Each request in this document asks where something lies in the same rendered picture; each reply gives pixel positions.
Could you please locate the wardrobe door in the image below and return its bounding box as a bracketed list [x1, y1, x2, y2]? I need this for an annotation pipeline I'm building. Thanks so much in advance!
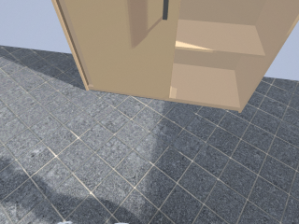
[59, 0, 93, 85]
[64, 0, 180, 99]

